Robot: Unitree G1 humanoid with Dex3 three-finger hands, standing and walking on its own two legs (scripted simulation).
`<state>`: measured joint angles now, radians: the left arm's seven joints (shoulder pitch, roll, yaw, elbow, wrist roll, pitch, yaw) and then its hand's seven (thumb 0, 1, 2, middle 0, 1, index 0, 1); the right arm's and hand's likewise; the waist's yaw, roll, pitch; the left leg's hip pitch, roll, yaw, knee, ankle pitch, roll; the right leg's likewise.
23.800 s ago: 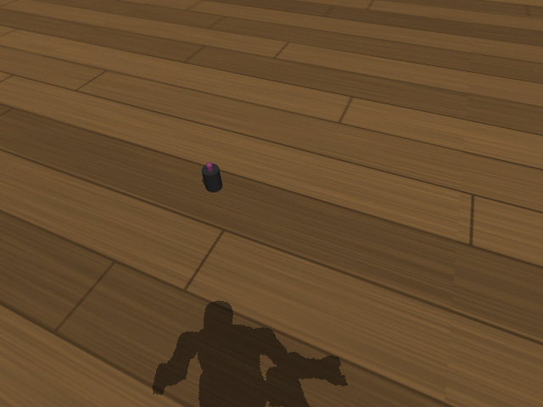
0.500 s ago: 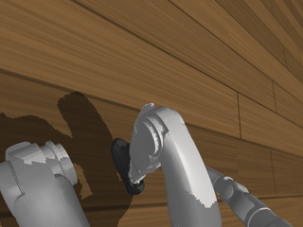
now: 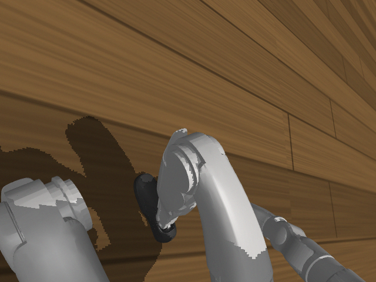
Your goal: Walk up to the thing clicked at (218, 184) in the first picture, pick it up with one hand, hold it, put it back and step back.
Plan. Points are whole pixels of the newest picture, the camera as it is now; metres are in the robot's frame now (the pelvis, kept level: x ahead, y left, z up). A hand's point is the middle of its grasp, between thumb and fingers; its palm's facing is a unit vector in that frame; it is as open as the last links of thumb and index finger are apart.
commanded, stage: withdraw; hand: left
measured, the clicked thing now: out of the picture +0.46 +0.27 -0.21
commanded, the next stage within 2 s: rise in 0.44 s
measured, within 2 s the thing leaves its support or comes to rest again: neither
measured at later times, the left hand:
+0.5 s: hand out of the picture +0.44 +0.35 -0.11, palm faces +0.41 -0.91 -0.05, open 17.6 cm
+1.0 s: hand out of the picture +0.34 +0.40 +0.01, palm faces +0.31 -0.83 -0.47, open 17.5 cm
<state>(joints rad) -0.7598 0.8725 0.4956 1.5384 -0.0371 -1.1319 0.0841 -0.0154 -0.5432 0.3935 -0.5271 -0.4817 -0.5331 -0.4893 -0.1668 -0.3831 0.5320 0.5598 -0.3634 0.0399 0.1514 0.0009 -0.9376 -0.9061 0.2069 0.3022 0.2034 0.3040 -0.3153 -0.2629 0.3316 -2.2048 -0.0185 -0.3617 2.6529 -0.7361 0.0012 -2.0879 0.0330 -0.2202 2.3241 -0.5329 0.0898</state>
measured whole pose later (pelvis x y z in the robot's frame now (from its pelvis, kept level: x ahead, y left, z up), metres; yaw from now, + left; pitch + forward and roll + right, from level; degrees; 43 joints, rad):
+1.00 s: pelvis +0.02 -0.01 +0.10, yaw +9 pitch +32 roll -8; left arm -0.42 0.64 0.39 0.78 0.10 -0.26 -0.04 -0.01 -0.55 0.06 -0.07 -0.06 -0.06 -0.06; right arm 0.10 -0.27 0.05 0.59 0.00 0.16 0.07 0.01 -0.91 -0.90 0.21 0.30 0.20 0.30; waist -0.09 0.00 -0.12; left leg -2.12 0.00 -0.09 2.25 -0.70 0.03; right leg -2.09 -0.04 -0.03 2.11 -0.60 0.05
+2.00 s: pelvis +0.11 +0.00 +0.42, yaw +15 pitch +9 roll -2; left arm 0.49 0.21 -0.02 -0.04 -0.02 0.27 0.17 -0.01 -0.57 0.03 -0.06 -0.05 -0.06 -0.05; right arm 0.28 -0.20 0.03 0.47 0.03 -0.07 -0.18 0.01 -0.90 -0.90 0.21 0.30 0.20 0.30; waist -0.03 0.04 -0.14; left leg -0.65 0.04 -0.04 1.01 -0.52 -0.01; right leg -0.65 -0.02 -0.05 0.94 -0.44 0.03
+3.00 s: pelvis +0.11 -0.02 +0.43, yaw +15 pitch +7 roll -2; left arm 0.46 0.20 -0.01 0.00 -0.01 0.26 0.14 -0.01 -0.54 0.05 -0.06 -0.06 -0.06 -0.05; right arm 0.27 -0.21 0.03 0.51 0.02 -0.13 -0.18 0.02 -0.90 -0.90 0.21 0.30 0.20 0.30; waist -0.02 0.03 -0.09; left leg -0.61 0.05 -0.05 0.97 -0.48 -0.03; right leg -0.62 -0.02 -0.06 0.92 -0.42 0.01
